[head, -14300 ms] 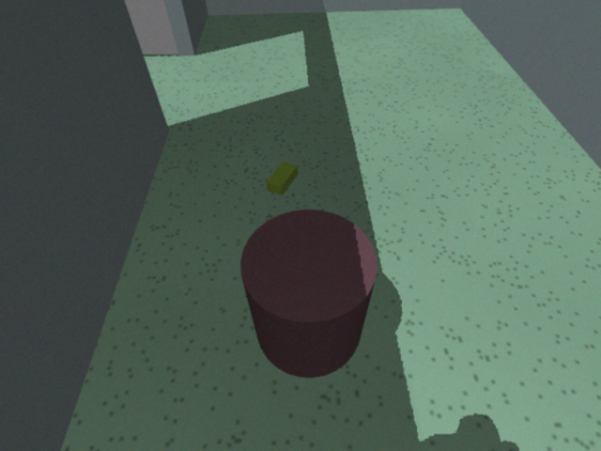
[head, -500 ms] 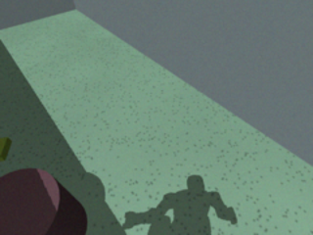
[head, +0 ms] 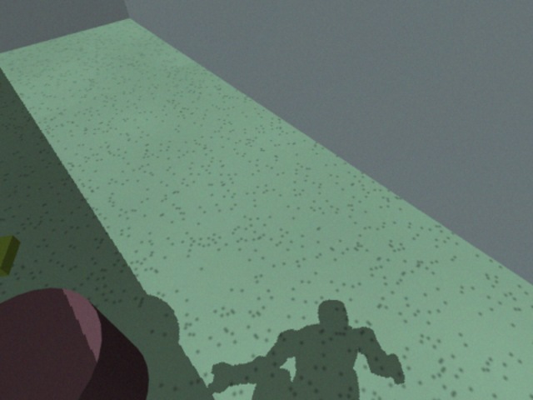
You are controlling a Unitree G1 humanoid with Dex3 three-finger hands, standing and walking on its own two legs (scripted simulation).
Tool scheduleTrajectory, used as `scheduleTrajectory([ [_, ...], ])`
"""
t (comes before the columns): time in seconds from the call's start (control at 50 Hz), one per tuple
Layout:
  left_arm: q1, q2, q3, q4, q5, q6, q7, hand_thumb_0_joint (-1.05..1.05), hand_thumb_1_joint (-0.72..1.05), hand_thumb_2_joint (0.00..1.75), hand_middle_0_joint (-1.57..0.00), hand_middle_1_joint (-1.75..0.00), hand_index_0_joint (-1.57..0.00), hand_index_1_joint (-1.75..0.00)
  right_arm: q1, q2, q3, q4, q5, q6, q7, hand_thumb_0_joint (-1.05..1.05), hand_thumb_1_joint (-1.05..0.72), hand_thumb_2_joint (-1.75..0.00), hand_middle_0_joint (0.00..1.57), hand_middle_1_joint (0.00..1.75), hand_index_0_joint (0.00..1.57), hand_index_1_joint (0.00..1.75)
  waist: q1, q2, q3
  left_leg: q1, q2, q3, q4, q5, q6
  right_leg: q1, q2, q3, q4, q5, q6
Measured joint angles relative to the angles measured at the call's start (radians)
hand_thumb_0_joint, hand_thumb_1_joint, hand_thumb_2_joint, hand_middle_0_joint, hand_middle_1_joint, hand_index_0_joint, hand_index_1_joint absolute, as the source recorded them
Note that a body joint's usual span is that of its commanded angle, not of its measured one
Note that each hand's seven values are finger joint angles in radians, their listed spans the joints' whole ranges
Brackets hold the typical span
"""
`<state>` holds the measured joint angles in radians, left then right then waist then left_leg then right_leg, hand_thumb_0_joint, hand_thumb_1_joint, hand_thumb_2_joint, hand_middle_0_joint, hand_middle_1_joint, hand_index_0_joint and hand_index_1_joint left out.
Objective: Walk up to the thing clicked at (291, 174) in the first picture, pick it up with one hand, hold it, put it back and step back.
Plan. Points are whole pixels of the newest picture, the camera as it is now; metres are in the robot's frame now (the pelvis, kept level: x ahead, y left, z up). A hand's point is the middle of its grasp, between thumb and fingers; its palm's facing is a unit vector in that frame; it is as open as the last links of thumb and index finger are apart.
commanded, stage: stand
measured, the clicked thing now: (0, 256) +0.83 +1.19 -0.75
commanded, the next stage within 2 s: walk up in 0.82 s
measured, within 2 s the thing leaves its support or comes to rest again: neither
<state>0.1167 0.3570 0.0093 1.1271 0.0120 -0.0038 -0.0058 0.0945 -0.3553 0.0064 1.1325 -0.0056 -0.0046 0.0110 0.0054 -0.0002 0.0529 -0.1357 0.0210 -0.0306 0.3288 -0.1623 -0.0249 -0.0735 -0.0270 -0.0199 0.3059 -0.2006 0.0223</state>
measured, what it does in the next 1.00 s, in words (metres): stands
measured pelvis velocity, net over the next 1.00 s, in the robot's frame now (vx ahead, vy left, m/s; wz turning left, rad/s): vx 0.00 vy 0.01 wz -0.08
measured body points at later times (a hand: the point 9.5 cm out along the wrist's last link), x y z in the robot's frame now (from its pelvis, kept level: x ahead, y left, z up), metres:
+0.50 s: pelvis +0.00 +0.00 +0.00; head +0.01 +0.00 +0.45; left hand +0.06 +0.31 -0.13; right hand +0.08 -0.30 -0.13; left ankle +0.01 +0.14 -0.75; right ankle -0.02 -0.13 -0.75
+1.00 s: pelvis +0.00 +0.01 -0.01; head +0.02 +0.00 +0.44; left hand +0.08 +0.31 -0.14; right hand +0.07 -0.32 -0.13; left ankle +0.01 +0.13 -0.75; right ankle -0.02 -0.13 -0.75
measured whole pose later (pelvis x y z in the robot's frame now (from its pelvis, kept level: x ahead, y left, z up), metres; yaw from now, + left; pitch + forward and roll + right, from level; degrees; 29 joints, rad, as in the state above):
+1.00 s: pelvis +0.00 +0.01 -0.01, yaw -4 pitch -1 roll +0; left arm 0.17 0.37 0.03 1.04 0.01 0.01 0.00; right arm 0.09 -0.38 -0.04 1.05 -0.01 0.01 0.02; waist 0.01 0.00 0.07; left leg -0.20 0.04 0.04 0.46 -0.24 -0.01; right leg -0.18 -0.01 0.06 0.46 -0.26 0.02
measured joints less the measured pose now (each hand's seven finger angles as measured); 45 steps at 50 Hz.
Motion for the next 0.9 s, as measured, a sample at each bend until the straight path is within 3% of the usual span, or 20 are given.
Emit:
scheduleTrajectory([
  [0.82, 0.011, 0.000, -0.002, -0.008, 0.000, 0.001, 0.001, 0.00, 0.90, 0.90, -0.20, -0.30, -0.20, -0.30, 0.013, -0.001, 0.001, -0.006, -0.001, -0.002, -0.001, 0.00, -0.90, -0.89, 0.20, 0.30, 0.20, 0.30, 0.000, 0.003, -0.001, 0.004, 0.002, 0.001, -0.001, 0.000, -0.002, 0.000, 0.002, 0.001, 0.006, -0.004, -0.002],
  [0.9, 0.033, 0.001, 0.011, -0.042, -0.001, 0.007, -0.001, 0.00, 0.90, 0.90, -0.20, -0.30, -0.20, -0.30, -0.003, -0.013, -0.025, -0.035, -0.002, 0.007, 0.006, 0.00, -0.90, -0.89, 0.20, 0.30, 0.20, 0.30, 0.006, 0.009, 0.006, -0.025, 0.013, 0.033, 0.062, -0.036, 0.002, -0.042, 0.012, 0.035, 0.065, -0.024, -0.003],
])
